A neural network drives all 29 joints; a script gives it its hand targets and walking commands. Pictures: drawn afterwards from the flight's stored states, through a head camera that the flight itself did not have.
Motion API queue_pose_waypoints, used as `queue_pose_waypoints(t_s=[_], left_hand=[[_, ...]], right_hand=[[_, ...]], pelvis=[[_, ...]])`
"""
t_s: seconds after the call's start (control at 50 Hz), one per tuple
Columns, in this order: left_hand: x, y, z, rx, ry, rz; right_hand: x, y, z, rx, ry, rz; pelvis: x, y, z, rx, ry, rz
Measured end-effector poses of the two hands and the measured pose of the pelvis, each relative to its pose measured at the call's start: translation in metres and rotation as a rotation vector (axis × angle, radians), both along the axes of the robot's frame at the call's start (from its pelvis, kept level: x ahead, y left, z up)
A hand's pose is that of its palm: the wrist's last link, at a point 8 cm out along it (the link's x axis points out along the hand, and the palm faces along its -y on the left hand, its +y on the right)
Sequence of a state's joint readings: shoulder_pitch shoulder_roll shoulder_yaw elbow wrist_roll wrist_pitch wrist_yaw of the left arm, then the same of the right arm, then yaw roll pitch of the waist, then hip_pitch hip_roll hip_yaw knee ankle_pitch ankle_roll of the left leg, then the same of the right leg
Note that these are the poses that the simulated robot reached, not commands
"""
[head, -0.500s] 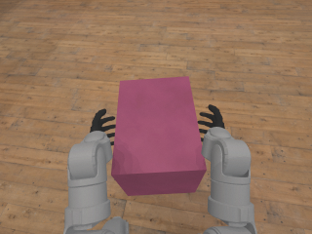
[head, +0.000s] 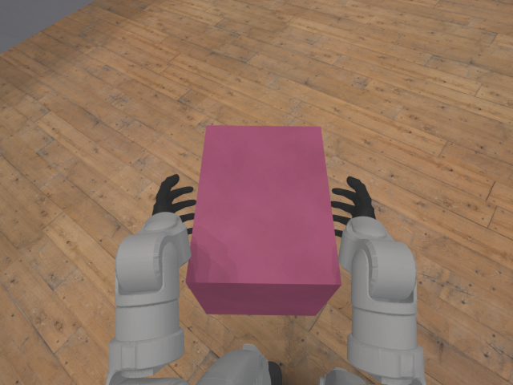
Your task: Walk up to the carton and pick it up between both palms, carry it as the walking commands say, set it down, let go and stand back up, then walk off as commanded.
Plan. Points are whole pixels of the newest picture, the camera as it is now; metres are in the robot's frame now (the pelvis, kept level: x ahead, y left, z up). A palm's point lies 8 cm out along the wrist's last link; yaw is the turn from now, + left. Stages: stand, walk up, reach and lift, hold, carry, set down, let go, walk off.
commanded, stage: carry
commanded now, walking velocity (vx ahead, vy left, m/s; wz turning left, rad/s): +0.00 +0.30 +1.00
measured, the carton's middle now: (262, 222) +0.37 +0.00 -0.02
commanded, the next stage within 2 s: none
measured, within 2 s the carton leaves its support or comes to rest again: neither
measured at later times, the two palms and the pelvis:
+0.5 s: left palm out of the picture +0.15 +0.46 +0.04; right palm (108, 262) +0.28 +0.22 +0.05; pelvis -0.05 +0.20 +0.00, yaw +25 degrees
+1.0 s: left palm out of the picture -0.10 +0.71 +0.06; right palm out of the picture +0.11 +0.55 +0.08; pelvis -0.18 +0.38 +0.00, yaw +52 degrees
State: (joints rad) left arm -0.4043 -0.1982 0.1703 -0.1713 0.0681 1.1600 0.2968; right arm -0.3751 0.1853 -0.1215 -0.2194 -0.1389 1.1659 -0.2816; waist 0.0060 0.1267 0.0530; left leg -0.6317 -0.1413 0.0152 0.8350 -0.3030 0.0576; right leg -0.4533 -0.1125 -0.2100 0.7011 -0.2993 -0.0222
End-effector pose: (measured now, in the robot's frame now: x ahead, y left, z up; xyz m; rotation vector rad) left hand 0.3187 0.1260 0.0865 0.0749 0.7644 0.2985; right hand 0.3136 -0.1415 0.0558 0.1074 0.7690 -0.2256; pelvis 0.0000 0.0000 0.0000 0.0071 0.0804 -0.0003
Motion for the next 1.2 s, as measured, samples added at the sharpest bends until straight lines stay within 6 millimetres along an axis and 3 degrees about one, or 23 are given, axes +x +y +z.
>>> queue_pose_waypoints(t_s=[0.12,0.2,0.24,0.3,0.36,0.42,0.46,0.52,0.6,0.76,0.84,0.88,0.94,0.98,1.04,1.08,1.14,1.2], left_hand=[[-0.021,0.061,0.013,-0.075,0.003,0.054],[-0.033,0.118,0.03,-0.045,-0.053,0.119],[-0.04,0.153,0.03,-0.033,-0.063,0.141],[-0.054,0.212,0.011,-0.047,-0.057,0.179],[-0.085,0.263,-0.022,-0.127,0.022,0.25],[-0.125,0.295,-0.046,-0.162,0.122,0.36],[-0.151,0.312,-0.05,-0.142,0.149,0.444],[-0.179,0.34,-0.038,-0.069,0.124,0.522],[-0.198,0.375,-0.009,0.012,0.046,0.568],[-0.256,0.438,0.018,-0.064,-0.023,0.654],[-0.298,0.485,0.033,-0.013,-0.065,0.72],[-0.324,0.514,0.031,-0.006,-0.065,0.746],[-0.368,0.559,0.007,-0.035,-0.062,0.792],[-0.404,0.579,-0.017,-0.111,-0.032,0.843],[-0.454,0.588,-0.046,-0.199,0.05,0.942],[-0.484,0.589,-0.053,-0.197,0.093,1.027],[-0.522,0.596,-0.045,-0.118,0.113,1.11],[-0.55,0.611,-0.023,-0.036,0.083,1.154]], right_hand=[[0.005,0.061,0.048,-0.094,0.0,0.063],[0.012,0.119,0.059,-0.065,-0.056,0.128],[0.013,0.156,0.056,-0.058,-0.069,0.162],[0.008,0.217,0.043,-0.085,-0.065,0.209],[-0.004,0.273,0.029,-0.185,0.013,0.304],[-0.013,0.318,0.013,-0.23,0.107,0.41],[-0.02,0.343,0.0,-0.193,0.135,0.47],[-0.034,0.377,-0.013,-0.087,0.122,0.528],[-0.05,0.416,-0.01,0.007,0.042,0.578],[-0.08,0.498,0.055,-0.087,-0.038,0.664],[-0.107,0.558,0.062,-0.037,-0.081,0.743],[-0.127,0.592,0.057,-0.032,-0.084,0.777],[-0.164,0.644,0.041,-0.074,-0.085,0.83],[-0.192,0.674,0.031,-0.161,-0.057,0.891],[-0.226,0.71,0.015,-0.258,0.017,0.991],[-0.244,0.729,0.001,-0.244,0.064,1.05],[-0.273,0.751,-0.016,-0.137,0.102,1.121],[-0.301,0.768,-0.019,-0.042,0.077,1.165]], pelvis=[[0.001,0.033,0.02,0.063,-0.017,0.116],[-0.002,0.074,0.018,0.079,-0.023,0.187],[-0.005,0.102,0.012,0.07,-0.024,0.211],[-0.008,0.144,-0.006,0.042,-0.03,0.245],[-0.018,0.163,-0.004,0.029,-0.026,0.287],[-0.034,0.175,0.005,-0.009,-0.003,0.367],[-0.044,0.186,0.006,-0.01,-0.001,0.402],[-0.058,0.204,0.003,0.009,-0.006,0.444],[-0.075,0.227,-0.002,0.002,-0.009,0.529],[-0.094,0.271,0.022,0.074,0.013,0.719],[-0.12,0.309,0.019,0.086,0.009,0.787],[-0.136,0.333,0.012,0.074,0.003,0.81],[-0.16,0.369,-0.007,0.05,-0.012,0.852],[-0.17,0.376,-0.007,0.047,-0.01,0.879],[-0.188,0.381,0.001,-0.003,0.003,0.946],[-0.202,0.386,0.002,-0.012,0.005,0.986],[-0.224,0.395,0.0,0.009,0.002,1.027],[-0.243,0.405,-0.003,0.021,0.002,1.08]])
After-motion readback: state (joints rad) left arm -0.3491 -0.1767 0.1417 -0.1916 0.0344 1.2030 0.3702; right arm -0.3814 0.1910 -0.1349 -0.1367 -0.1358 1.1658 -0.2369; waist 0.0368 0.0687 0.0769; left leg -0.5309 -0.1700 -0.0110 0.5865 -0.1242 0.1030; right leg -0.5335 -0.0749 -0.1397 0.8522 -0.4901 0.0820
